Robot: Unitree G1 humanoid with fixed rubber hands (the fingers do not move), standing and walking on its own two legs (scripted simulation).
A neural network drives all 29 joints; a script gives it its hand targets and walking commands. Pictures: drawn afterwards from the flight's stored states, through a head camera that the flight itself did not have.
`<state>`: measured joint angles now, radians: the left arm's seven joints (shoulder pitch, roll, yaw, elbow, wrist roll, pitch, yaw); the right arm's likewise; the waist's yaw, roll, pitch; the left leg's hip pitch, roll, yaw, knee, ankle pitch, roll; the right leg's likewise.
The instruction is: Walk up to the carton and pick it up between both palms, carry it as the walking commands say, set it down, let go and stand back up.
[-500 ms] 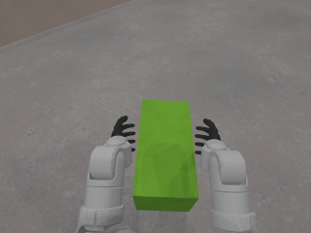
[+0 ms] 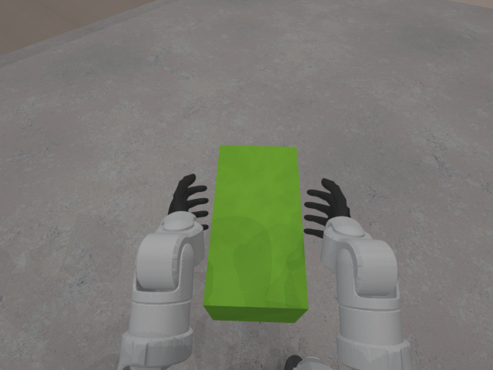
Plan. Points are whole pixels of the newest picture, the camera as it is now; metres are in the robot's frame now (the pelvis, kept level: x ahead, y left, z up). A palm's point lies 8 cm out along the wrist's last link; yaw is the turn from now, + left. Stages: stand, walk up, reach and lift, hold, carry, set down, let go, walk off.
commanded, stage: carry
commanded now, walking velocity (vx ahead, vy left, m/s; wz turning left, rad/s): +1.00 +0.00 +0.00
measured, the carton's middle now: (256, 231) +0.37 +0.00 +0.01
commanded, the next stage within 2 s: none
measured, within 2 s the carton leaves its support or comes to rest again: neither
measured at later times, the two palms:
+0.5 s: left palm (209, 65) +0.82 +0.12 +0.10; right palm (293, 70) +0.83 -0.11 +0.09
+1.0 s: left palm (217, 4) +1.33 +0.13 +0.09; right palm (276, 6) +1.34 -0.10 +0.09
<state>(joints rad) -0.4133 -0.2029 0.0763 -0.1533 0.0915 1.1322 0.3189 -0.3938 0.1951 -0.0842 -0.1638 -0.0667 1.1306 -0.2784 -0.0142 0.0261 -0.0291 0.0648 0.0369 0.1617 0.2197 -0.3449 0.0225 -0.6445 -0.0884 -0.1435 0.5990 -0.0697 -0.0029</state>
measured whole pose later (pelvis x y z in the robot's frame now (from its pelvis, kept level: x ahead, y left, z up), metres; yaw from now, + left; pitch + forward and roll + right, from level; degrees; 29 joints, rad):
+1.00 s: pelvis +1.03 +0.00 -0.03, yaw +4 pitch +1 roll -2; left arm -0.43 -0.21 0.07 -0.12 0.10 1.16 0.32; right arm -0.37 0.18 -0.08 -0.17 -0.07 1.15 -0.28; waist 0.00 0.00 -0.05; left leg 0.18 0.10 0.22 0.48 -0.48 -0.01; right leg -0.50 -0.02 -0.26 0.48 -0.06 -0.04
